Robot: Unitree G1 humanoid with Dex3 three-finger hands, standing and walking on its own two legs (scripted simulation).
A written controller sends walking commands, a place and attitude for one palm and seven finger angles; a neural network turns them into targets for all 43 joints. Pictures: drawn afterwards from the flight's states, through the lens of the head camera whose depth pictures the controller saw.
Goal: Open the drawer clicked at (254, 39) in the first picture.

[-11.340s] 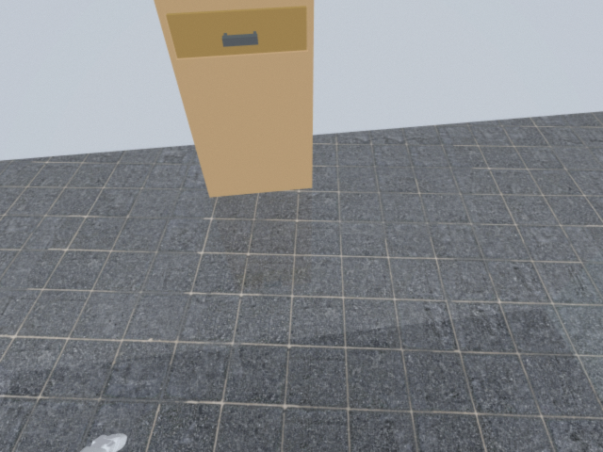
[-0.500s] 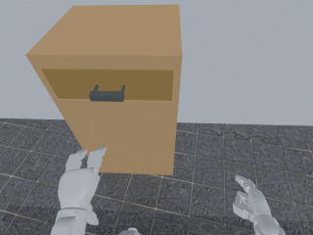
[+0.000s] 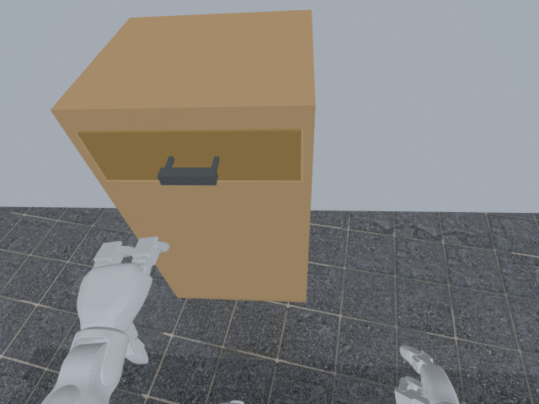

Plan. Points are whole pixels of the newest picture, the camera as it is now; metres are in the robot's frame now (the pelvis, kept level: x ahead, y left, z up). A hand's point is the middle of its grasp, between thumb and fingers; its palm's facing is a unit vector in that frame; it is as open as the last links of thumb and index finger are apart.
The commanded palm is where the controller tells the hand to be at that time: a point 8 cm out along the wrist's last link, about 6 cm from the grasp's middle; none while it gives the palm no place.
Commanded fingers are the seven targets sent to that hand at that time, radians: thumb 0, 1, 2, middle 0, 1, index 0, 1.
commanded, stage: raise the hand with hooked fingers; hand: left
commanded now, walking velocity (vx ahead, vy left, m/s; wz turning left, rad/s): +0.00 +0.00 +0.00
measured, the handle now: (190, 168) +0.55 +0.23 +0.01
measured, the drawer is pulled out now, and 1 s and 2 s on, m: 0.00 0.00 0.00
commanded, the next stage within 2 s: move the hooked fingers above the handle in 1.00 s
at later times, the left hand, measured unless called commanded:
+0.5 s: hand (109, 241) +0.30 +0.26 +0.10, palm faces +0.07 -0.08 -0.99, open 13.9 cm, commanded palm +0.27 +0.26 +0.17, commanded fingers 0.00 -0.50 0.30 -0.30 -1.20 -0.30 -1.20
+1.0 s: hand (106, 234) +0.30 +0.26 +0.12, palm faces +0.07 -0.08 -0.99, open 13.8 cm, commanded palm +0.27 +0.27 +0.18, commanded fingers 0.00 -0.50 0.30 -0.30 -1.20 -0.30 -1.20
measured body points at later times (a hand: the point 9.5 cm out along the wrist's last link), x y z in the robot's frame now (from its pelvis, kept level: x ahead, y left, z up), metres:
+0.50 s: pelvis +0.01 +0.02 +0.02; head +0.02 -0.01 +0.47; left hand +0.29 +0.26 +0.16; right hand +0.23 -0.19 -0.08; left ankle +0.05 +0.13 -0.71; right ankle -0.05 -0.10 -0.71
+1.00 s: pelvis +0.00 +0.02 +0.02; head +0.02 -0.01 +0.47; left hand +0.29 +0.26 +0.17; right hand +0.18 -0.21 -0.10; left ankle +0.05 +0.13 -0.71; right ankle -0.05 -0.10 -0.71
